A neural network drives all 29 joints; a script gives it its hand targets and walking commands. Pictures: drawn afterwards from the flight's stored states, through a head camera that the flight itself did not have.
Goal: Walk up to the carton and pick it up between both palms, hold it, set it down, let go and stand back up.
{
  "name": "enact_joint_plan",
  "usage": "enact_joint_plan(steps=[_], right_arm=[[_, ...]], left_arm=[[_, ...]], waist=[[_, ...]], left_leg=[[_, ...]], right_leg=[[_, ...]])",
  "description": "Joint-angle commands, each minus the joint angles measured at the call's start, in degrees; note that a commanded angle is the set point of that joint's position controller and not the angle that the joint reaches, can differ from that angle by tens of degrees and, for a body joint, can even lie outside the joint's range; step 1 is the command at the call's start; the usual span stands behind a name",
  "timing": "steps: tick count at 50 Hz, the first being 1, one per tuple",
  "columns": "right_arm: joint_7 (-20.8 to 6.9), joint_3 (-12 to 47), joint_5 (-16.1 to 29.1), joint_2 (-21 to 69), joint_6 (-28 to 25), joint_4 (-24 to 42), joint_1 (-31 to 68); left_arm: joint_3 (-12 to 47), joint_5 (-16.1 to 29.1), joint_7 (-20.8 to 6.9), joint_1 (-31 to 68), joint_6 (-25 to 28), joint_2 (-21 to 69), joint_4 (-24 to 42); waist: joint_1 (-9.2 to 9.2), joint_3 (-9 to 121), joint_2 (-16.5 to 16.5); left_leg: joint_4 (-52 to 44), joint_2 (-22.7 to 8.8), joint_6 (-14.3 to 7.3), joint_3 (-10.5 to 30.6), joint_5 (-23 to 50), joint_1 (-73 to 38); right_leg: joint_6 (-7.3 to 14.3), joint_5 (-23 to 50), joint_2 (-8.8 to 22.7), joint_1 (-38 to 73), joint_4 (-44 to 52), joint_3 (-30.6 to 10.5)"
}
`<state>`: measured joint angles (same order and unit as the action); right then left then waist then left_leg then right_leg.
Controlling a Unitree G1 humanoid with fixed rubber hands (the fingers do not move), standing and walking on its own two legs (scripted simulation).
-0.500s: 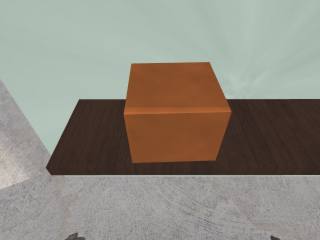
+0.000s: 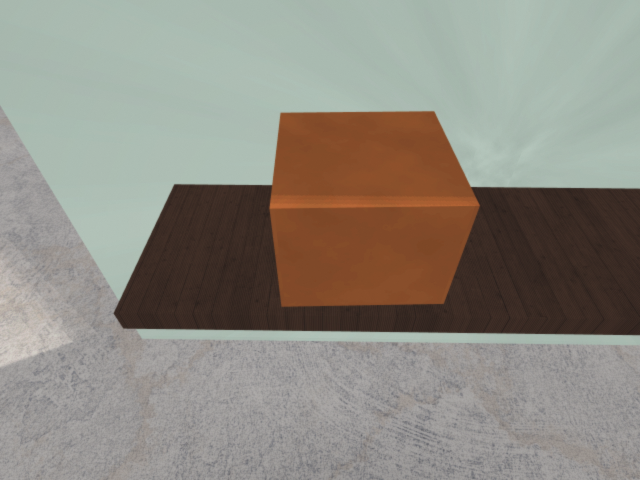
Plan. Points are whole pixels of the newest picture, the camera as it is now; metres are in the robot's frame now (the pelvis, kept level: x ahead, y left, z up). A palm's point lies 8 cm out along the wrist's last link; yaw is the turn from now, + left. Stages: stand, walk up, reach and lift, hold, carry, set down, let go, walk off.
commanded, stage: stand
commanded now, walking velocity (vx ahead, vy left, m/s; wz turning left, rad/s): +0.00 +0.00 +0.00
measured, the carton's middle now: (360, 206) +0.56 -0.04 +0.03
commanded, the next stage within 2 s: none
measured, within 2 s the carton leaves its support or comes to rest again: neither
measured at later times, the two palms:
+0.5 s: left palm out of the picture +0.07 +0.25 -0.11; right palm out of the picture +0.08 -0.27 -0.10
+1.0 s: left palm out of the picture +0.08 +0.25 -0.11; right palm out of the picture +0.09 -0.28 -0.10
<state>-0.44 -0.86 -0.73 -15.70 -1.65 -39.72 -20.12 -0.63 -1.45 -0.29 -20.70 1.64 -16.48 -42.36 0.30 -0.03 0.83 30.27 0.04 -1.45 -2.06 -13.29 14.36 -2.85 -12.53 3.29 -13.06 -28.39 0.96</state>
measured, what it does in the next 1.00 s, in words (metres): stands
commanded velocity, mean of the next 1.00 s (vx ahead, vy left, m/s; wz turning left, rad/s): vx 0.00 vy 0.00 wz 0.00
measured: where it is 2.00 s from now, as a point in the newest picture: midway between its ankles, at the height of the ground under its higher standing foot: outside the picture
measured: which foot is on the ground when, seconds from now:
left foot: down 0.00-1.00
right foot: down 0.00-1.00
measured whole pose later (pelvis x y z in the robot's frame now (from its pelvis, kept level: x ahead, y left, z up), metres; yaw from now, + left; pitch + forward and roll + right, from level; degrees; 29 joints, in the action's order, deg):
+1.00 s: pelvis +0.02 -0.02 +0.00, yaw +1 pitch -2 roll +0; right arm 0.1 -0.4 -0.6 -15.6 -0.8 -40.6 -20.3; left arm 0.2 -0.8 0.1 -19.4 0.8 -16.4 -42.7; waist 0.0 -0.6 0.3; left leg 30.4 -0.8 0.0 -0.5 -14.3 14.0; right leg -1.5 -14.5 2.4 -12.6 -29.2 2.4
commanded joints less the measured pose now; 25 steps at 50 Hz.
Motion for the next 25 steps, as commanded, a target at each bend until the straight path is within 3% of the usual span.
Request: enact_joint_plan(steps=[1, 12, 25], right_arm=[[0.3, -2.1, 0.0, -7.9, -0.7, 4.2, -0.3], [0.3, -2.0, 0.0, -7.6, -0.5, 3.9, -1.0], [0.5, -1.7, 0.1, -7.3, -0.2, 3.4, -1.5]], left_arm=[[-1.6, 0.0, 0.2, -0.7, 0.8, -5.8, 3.2], [-1.6, 0.2, 0.3, -1.4, 0.7, -6.0, 2.8], [-1.3, 0.4, 0.5, -1.3, 0.3, -6.3, 2.8]], waist=[[-0.11, -4.0, -2.6], [-0.53, -3.6, -0.8], [-0.21, -3.7, -1.6]], left_leg=[[-11.5, -5.6, -0.5, 9.2, -12.0, 5.6], [-9.7, -5.1, -0.3, 8.6, -8.6, 4.1], [-8.3, -4.9, 0.0, 8.1, -4.3, 3.4]], right_leg=[[2.2, -5.0, 1.4, -0.8, 4.2, -3.9], [2.5, -4.9, 1.8, -2.2, 4.4, -4.3], [2.9, -3.2, 2.4, -1.7, 4.7, -4.5]])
